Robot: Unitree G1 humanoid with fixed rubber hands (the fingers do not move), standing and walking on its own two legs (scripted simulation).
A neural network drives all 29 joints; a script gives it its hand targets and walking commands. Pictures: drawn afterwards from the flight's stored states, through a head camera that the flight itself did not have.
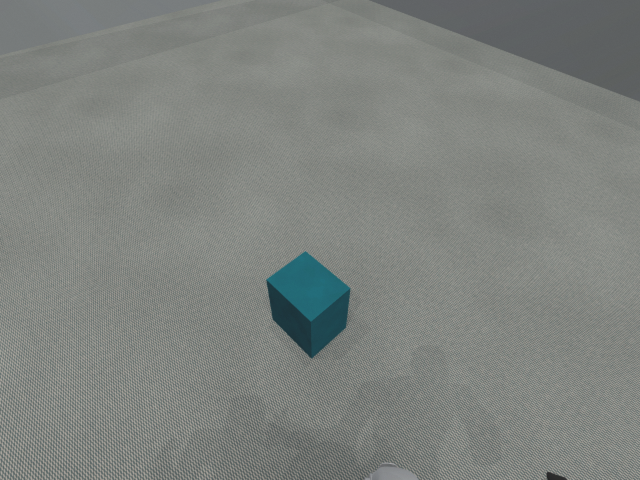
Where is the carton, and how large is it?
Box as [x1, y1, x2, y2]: [266, 251, 349, 358]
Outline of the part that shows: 305,251 266,280 273,319 311,358 345,327 349,287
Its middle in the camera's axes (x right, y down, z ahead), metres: -0.04 +0.23 +1.28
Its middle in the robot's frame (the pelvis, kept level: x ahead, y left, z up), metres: +0.74 +0.04 -0.63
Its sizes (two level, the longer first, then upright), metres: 0.201 0.164 0.243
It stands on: the floor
